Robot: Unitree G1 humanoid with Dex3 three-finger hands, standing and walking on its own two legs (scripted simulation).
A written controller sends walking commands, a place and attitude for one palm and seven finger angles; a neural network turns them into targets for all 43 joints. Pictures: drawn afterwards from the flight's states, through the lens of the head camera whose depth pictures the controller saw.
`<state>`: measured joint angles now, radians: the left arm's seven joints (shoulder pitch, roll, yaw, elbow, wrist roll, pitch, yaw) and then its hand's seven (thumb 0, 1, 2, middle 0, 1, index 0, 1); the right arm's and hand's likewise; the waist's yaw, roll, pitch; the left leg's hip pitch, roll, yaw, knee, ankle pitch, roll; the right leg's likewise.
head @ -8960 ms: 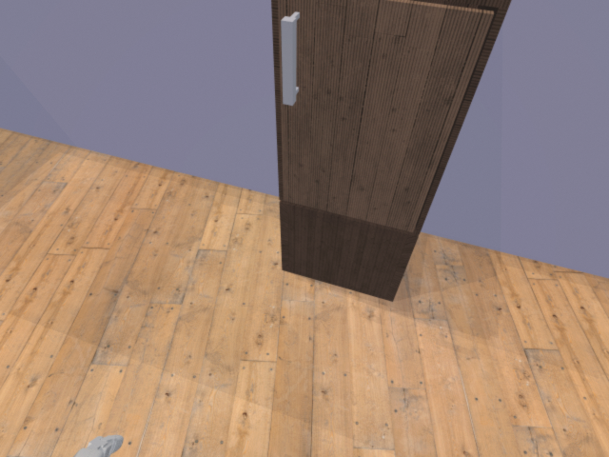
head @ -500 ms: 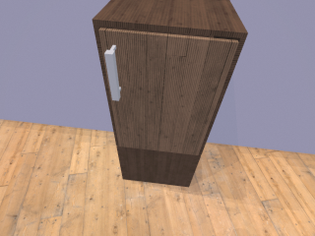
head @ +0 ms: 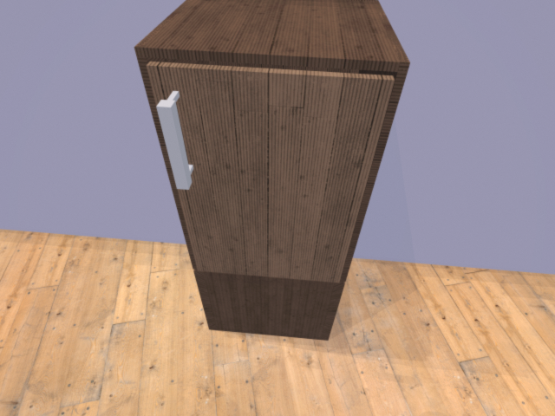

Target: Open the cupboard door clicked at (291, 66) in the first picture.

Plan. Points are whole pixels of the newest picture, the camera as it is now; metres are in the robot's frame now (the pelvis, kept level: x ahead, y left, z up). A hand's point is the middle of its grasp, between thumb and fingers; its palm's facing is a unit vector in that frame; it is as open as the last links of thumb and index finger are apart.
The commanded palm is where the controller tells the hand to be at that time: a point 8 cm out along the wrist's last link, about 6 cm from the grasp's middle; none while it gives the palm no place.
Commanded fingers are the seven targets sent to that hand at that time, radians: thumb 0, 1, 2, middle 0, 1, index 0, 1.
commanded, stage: look again from close up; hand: left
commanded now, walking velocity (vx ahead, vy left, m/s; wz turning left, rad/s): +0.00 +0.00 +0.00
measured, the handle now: (179, 142) +0.55 +0.22 +0.12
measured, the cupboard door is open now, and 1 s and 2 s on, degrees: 0 0 0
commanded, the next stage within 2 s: shuffle to correct the standing spot in 1.68 s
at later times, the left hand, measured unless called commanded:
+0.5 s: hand out of the picture -0.03 +0.24 -0.17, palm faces +0.01 -0.97 -0.23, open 7.4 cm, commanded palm none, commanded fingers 0.00 0.90 0.90 -0.20 -0.30 -0.20 -0.30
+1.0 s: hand out of the picture -0.11 +0.24 -0.17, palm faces +0.03 -0.98 -0.19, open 7.4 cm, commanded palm none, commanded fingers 0.00 0.90 0.90 -0.20 -0.30 -0.20 -0.30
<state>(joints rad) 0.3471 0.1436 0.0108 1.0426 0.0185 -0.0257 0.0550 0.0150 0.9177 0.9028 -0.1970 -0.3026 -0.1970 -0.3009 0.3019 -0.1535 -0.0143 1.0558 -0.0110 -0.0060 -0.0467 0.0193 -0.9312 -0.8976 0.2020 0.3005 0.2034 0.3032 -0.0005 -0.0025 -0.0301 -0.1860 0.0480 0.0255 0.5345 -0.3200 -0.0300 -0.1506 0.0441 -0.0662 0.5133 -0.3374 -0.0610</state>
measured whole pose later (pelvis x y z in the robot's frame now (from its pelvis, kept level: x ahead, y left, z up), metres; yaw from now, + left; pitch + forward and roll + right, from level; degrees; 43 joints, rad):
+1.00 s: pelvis -0.07 +0.07 +0.01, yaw +0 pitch -2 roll +0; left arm 0.37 0.15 0.00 1.10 0.03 0.01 0.04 0.01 0.91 0.90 -0.19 -0.30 -0.19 -0.30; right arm 0.29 -0.16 -0.01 1.09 -0.01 0.00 -0.02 0.01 -0.91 -0.90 0.20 0.30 0.20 0.30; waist 0.01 -0.01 0.01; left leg -0.23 -0.04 0.07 0.41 -0.15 0.07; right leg -0.22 -0.04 -0.03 0.42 -0.17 0.03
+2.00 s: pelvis -0.04 +0.05 +0.01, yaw -1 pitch -1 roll +0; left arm 0.40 0.12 0.02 1.10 0.03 0.00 0.03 0.01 0.91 0.90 -0.19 -0.30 -0.19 -0.30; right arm 0.35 -0.12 -0.01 1.12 -0.02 0.01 -0.02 0.01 -0.91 -0.90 0.20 0.30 0.20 0.30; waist 0.01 -0.01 -0.03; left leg -0.23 -0.01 0.06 0.47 -0.26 0.04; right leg -0.21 -0.01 -0.03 0.47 -0.29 0.00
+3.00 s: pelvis -0.05 +0.06 +0.00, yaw -2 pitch +0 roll +1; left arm 0.27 0.19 -0.01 1.00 0.03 0.01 0.03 0.01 0.91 0.90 -0.19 -0.30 -0.20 -0.30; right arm 0.25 -0.21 0.00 0.96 -0.02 -0.01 -0.01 0.00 -0.93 -0.90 0.20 0.30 0.21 0.30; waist 0.00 0.05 0.00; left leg -0.25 -0.04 0.13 0.46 -0.22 0.07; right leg -0.27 -0.02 0.01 0.54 -0.27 0.00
